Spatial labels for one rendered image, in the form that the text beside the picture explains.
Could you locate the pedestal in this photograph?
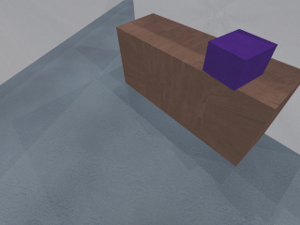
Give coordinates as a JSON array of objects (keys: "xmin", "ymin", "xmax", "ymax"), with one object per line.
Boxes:
[{"xmin": 116, "ymin": 13, "xmax": 300, "ymax": 167}]

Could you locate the carton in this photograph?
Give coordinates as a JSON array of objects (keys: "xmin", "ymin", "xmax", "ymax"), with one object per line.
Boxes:
[{"xmin": 202, "ymin": 29, "xmax": 277, "ymax": 91}]

